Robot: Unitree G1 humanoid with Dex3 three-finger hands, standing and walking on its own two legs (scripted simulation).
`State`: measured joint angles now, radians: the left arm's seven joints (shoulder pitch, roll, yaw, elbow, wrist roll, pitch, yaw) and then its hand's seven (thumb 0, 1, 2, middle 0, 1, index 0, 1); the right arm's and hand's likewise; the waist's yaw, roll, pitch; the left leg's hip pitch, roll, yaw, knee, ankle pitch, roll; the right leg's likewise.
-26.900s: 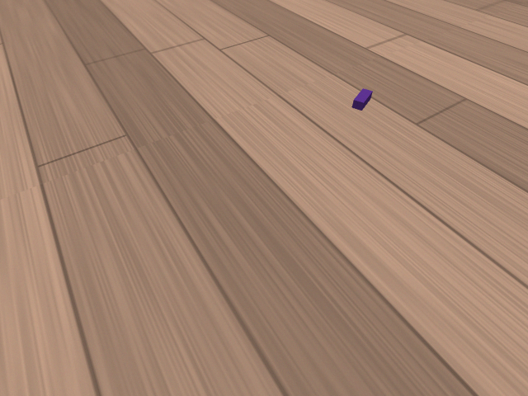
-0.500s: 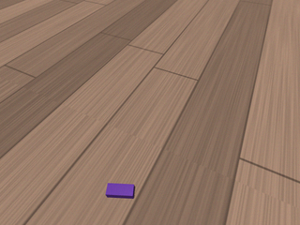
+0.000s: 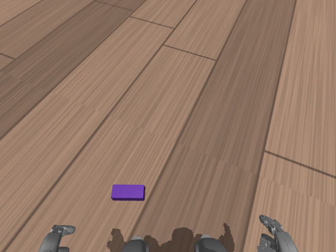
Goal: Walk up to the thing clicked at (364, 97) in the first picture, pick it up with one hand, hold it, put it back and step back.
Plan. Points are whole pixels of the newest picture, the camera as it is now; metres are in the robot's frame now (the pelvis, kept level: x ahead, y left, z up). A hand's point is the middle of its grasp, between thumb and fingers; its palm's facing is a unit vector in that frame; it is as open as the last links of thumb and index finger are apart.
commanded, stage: rise first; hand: left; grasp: from above
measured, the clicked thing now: (128, 192) +0.44 +0.22 -0.69
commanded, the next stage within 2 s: none
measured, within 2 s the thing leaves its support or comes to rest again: neither
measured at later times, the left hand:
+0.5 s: hand out of the picture +0.13 +0.26 -0.21, palm faces -0.24 -0.83 -0.51, open 14.3 cm
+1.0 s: hand (96, 217) +0.28 +0.29 -0.41, palm faces -0.47 -0.34 -0.82, open 14.2 cm
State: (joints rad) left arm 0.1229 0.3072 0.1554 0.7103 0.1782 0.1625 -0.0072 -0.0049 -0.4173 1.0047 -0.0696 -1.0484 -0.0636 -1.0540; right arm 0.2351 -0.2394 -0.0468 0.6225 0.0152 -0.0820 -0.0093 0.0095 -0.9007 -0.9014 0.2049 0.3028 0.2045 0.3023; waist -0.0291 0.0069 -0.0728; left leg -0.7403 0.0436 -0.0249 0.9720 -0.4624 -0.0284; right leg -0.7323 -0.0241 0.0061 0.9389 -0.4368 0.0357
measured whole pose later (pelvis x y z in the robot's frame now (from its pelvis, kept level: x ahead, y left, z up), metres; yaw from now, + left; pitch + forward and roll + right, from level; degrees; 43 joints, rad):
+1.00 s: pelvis -0.08 -0.01 -0.28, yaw -1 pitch +33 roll -3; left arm -0.47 0.56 0.14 0.90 0.84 -0.19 0.09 -0.01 -0.58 1.03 -0.10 -1.06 -0.09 -1.08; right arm 0.09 -0.29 -0.06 0.70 -0.03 -0.12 0.06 0.01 -0.94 -0.91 0.20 0.30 0.20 0.30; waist -0.04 0.02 -0.13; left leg -1.97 0.01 -0.10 2.06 -0.69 -0.06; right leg -1.95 -0.01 0.01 2.03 -0.66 0.04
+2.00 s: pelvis -0.08 +0.01 -0.38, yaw -5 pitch +34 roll -8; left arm -0.88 0.77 0.13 1.42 1.34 -0.34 0.42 0.00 -0.53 1.02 -0.09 -0.97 -0.08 -0.97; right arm 0.11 -0.25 0.00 0.77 -0.16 0.00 0.14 0.00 -0.91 -0.90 0.20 0.30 0.20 0.30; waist -0.20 -0.01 -0.07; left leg -2.30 -0.02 -0.15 2.41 -0.71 -0.03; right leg -2.24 0.01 0.00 2.32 -0.68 0.07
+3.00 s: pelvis -0.08 +0.01 -0.39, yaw -7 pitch +35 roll -8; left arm -1.04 0.73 0.09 1.51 1.25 -0.10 0.39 0.00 -0.52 1.00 -0.09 -1.02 -0.09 -1.02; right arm 0.19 -0.28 0.10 0.71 -0.12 -0.02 0.15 0.00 -0.92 -0.90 0.20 0.30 0.20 0.30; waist -0.33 0.04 -0.01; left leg -2.32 0.00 -0.17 2.42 -0.71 -0.04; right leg -2.28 0.03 -0.01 2.32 -0.66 0.09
